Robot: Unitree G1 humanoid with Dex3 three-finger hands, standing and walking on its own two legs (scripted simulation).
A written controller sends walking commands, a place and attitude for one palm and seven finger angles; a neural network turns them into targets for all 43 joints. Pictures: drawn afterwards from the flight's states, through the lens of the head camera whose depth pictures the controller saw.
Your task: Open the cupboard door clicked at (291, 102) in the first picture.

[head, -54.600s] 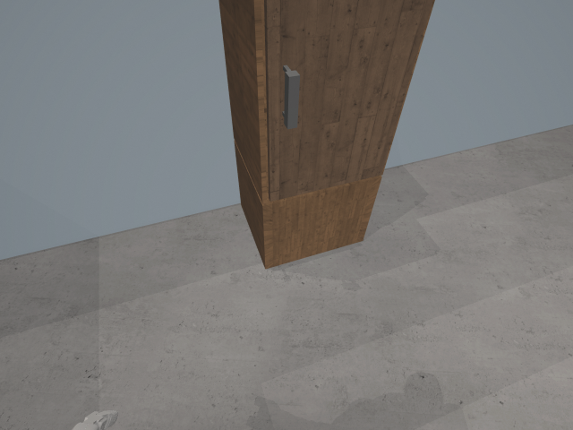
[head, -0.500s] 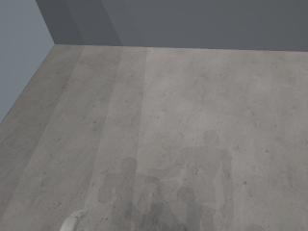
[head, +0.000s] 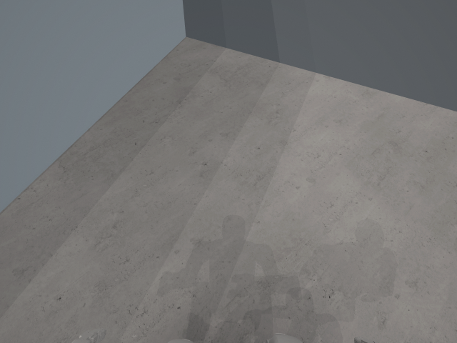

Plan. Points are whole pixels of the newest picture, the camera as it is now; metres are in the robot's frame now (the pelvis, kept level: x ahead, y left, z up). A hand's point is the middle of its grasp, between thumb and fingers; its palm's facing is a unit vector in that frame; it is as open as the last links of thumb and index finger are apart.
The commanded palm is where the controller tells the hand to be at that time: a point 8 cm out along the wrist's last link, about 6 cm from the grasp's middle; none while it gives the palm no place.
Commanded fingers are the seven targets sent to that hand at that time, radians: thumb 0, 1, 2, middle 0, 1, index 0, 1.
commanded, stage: turn to face it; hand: left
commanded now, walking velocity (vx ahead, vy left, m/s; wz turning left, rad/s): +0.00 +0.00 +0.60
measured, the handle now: out of the picture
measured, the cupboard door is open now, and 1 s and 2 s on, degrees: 37 37 37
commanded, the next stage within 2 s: none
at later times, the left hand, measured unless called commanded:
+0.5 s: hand out of the picture +0.01 +0.20 -0.18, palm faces +0.36 -0.91 -0.21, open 7.4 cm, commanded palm none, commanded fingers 0.00 0.90 0.90 -0.20 -0.30 -0.20 -0.30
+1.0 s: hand out of the picture +0.02 +0.14 -0.15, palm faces +0.58 -0.78 -0.24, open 7.4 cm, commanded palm none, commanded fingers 0.00 0.90 0.90 -0.20 -0.30 -0.20 -0.30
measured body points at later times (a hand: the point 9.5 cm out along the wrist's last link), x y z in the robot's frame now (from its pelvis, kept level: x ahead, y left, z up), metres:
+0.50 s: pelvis +0.02 -0.02 +0.00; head +0.07 +0.04 +0.44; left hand -0.01 +0.25 -0.17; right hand +0.21 -0.22 -0.13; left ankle -0.02 +0.08 -0.73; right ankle +0.03 -0.16 -0.67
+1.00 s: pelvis +0.06 -0.07 +0.01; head +0.11 -0.04 +0.45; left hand -0.01 +0.18 -0.13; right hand +0.29 -0.23 -0.14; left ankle -0.04 +0.03 -0.67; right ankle +0.11 -0.16 -0.73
